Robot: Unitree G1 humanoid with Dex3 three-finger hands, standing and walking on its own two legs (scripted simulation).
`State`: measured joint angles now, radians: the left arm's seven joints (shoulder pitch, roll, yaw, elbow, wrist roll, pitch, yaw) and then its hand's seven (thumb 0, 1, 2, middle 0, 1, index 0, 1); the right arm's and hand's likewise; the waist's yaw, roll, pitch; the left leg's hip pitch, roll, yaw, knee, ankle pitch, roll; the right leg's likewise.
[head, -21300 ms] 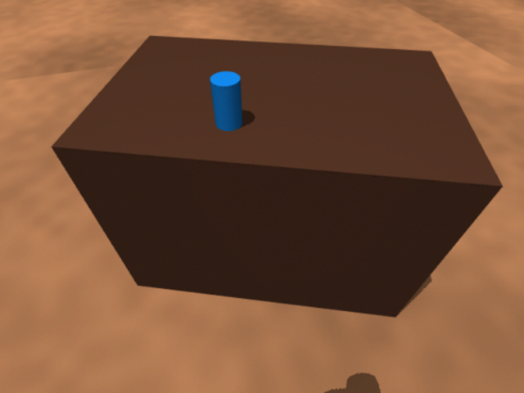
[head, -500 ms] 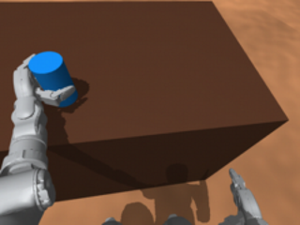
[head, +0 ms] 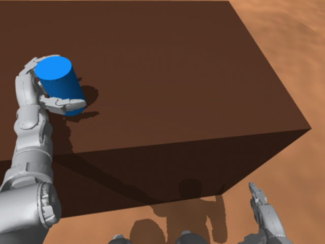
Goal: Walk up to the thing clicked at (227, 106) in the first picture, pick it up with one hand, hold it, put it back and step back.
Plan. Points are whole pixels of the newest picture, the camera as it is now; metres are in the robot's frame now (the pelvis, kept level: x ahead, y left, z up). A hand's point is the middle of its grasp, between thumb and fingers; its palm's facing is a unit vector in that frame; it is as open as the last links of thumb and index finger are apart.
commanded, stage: open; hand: left
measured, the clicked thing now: (63, 88) +0.48 +0.20 +0.09
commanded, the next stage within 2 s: withdraw in 0.06 s
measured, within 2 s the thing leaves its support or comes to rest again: neither
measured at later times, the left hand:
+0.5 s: hand (22, 57) +0.49 +0.25 +0.18, palm faces +0.28 -0.96 -0.01, open 17.6 cm
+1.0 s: hand out of the picture +0.41 +0.36 +0.23, palm faces +0.49 -0.83 -0.28, open 17.5 cm
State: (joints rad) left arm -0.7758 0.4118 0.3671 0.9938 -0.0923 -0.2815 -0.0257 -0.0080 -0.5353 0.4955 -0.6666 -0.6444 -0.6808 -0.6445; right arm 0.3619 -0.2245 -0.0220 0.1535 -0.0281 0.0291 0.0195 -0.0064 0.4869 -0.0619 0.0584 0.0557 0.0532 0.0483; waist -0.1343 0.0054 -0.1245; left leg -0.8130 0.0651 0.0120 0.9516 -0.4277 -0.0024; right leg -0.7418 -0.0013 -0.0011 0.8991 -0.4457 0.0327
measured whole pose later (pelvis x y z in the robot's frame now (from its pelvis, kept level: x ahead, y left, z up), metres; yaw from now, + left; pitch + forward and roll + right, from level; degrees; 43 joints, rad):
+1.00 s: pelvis +0.01 +0.00 +0.03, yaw +1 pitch +8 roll -1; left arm -0.68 0.68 0.42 0.80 0.01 -0.01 -0.05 -0.01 -0.56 0.03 -0.06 -0.05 -0.06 -0.05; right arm 0.37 -0.25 -0.03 0.36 0.05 -0.03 0.01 -0.01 0.55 -0.06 0.06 0.06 0.05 0.05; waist -0.02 0.02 -0.10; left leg -0.51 0.04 0.03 0.71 -0.34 0.00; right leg -0.44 -0.02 0.00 0.67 -0.36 0.04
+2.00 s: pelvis -0.01 -0.02 +0.05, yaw +3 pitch -3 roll +0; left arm 0.44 0.38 0.42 -0.24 -0.07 -0.31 0.02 -0.01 -0.56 0.03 -0.08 -0.06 -0.08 -0.06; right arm 0.36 -0.24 -0.16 0.45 0.03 -0.13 -0.04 -0.01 0.50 -0.07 0.06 0.06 0.05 0.05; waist 0.05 0.04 0.02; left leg -0.22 0.02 0.00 0.52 -0.24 -0.02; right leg -0.18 -0.04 -0.03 0.55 -0.31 0.01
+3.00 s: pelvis +0.01 -0.01 +0.05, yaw +1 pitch +0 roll +0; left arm 0.23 0.18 0.01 0.55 -0.01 -0.09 0.08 -0.01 -0.58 0.03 -0.05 -0.04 -0.05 -0.05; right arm 0.23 -0.22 -0.01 0.70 0.01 -0.04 -0.04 0.01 -0.89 -0.90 0.20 0.30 0.20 0.30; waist 0.01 0.01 0.04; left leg -0.24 0.03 0.03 0.50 -0.26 -0.01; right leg -0.19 -0.03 0.00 0.49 -0.30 0.02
